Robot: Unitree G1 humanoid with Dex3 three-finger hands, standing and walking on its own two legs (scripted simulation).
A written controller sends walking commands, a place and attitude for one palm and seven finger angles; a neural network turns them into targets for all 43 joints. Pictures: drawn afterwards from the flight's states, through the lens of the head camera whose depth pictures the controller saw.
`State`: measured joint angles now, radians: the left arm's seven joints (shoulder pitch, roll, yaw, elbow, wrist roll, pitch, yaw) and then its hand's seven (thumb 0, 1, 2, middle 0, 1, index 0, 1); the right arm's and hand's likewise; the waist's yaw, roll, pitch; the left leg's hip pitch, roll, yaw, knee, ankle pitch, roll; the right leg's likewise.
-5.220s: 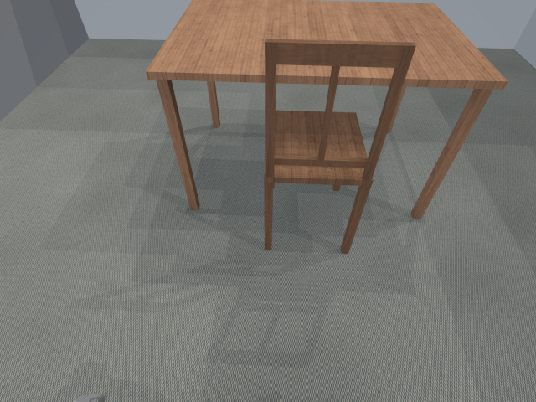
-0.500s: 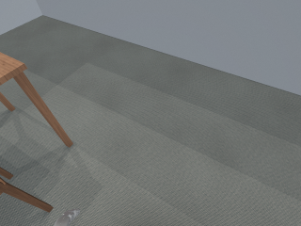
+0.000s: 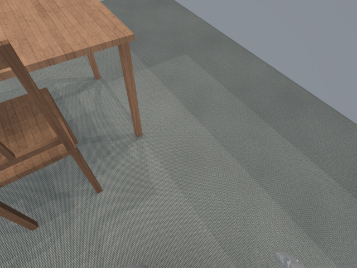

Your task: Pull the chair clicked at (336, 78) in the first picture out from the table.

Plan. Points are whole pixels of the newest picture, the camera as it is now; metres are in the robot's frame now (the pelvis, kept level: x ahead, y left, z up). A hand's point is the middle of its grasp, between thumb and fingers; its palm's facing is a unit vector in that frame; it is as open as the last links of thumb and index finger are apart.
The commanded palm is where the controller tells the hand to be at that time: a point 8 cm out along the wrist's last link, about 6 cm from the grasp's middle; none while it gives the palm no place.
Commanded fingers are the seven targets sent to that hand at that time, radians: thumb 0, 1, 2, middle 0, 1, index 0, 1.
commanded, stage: turn to face it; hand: left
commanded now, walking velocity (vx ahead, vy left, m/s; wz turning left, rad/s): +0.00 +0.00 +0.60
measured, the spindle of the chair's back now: out of the picture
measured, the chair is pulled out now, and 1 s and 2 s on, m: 0.00 0.00 0.00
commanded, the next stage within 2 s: take the last steps up to it in 1.10 s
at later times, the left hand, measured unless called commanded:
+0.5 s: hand out of the picture +0.04 +0.17 -0.12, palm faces +0.33 -0.90 -0.29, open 7.4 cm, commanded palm none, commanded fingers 0.00 0.90 0.90 -0.20 -0.30 -0.20 -0.30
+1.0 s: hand out of the picture -0.08 +0.22 -0.15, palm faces +0.56 -0.78 -0.26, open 7.4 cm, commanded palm none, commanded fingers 0.00 0.90 0.90 -0.20 -0.30 -0.20 -0.30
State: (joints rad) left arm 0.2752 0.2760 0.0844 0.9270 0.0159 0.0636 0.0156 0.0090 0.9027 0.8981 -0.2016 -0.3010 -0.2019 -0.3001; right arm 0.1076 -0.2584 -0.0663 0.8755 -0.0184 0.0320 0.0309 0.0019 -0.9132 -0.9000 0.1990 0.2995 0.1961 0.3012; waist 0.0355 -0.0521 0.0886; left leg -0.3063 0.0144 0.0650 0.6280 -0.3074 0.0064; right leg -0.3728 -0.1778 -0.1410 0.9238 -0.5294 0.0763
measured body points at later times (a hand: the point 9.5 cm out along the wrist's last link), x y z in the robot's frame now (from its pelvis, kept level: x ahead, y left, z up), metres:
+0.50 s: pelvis +0.00 -0.04 +0.02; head +0.04 -0.07 +0.46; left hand +0.02 +0.22 -0.10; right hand +0.15 -0.27 -0.14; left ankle -0.05 +0.09 -0.63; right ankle +0.03 -0.13 -0.72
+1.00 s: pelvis -0.01 +0.00 +0.02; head +0.01 +0.03 +0.47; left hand -0.11 +0.26 -0.13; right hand +0.21 -0.16 -0.12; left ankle -0.06 +0.09 -0.72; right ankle +0.06 -0.13 -0.66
